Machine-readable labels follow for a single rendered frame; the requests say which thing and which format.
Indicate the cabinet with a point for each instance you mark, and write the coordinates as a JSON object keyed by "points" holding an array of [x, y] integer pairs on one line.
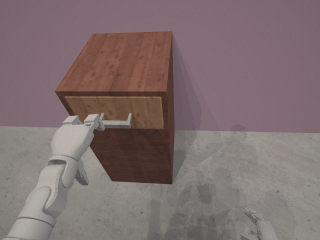
{"points": [[131, 64]]}

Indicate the left robot hand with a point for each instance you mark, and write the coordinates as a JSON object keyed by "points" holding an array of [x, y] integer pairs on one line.
{"points": [[73, 138]]}

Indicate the left robot forearm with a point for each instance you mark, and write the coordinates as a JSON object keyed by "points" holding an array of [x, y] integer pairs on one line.
{"points": [[47, 201]]}

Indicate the right robot hand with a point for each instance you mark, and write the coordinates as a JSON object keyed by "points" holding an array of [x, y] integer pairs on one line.
{"points": [[265, 230]]}

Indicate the handle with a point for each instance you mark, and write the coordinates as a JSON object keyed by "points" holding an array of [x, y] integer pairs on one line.
{"points": [[117, 124]]}

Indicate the drawer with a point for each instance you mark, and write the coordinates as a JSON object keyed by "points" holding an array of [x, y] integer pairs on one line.
{"points": [[146, 111]]}

